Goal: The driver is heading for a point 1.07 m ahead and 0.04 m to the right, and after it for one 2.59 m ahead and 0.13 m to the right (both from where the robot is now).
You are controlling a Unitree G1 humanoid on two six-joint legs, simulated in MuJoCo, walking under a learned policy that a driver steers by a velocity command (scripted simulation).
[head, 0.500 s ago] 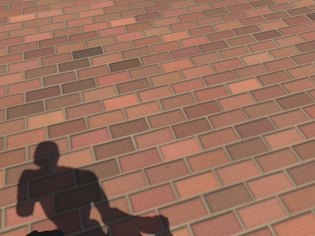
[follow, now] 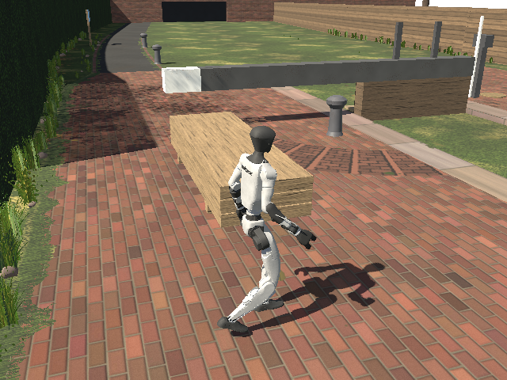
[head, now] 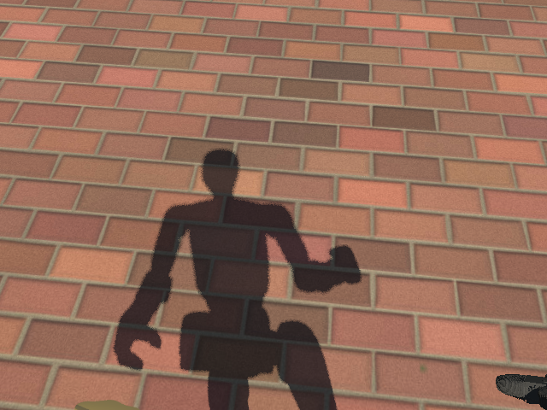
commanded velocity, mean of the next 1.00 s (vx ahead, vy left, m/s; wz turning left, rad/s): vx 0.50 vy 0.00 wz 0.25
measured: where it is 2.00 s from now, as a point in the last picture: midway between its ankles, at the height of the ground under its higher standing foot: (281, 175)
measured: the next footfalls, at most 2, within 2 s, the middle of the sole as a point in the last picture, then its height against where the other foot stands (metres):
right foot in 0.42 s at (341, 396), level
left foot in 0.96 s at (220, 300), level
